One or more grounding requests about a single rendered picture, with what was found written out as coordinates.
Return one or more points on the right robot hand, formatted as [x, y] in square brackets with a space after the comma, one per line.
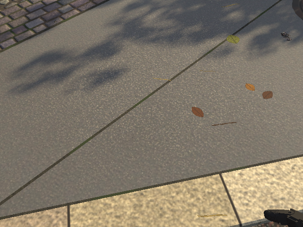
[291, 217]

